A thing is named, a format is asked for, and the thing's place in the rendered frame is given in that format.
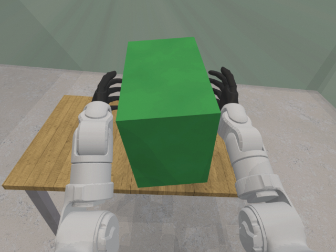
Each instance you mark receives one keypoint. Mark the robot right upper arm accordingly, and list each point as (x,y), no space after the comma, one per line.
(271,227)

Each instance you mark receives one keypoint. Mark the left robot forearm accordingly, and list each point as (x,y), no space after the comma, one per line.
(91,158)

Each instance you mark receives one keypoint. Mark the robot left hand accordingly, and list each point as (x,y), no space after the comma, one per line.
(103,90)

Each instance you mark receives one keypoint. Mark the robot right hand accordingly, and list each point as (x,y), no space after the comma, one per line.
(228,87)

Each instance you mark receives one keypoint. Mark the robot left upper arm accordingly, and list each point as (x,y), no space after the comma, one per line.
(88,231)

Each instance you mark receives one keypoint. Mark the table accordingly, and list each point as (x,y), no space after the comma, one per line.
(46,164)

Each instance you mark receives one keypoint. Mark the right robot forearm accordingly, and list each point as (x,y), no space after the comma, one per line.
(255,179)

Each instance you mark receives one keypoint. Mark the carton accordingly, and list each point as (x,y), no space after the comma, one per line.
(167,115)

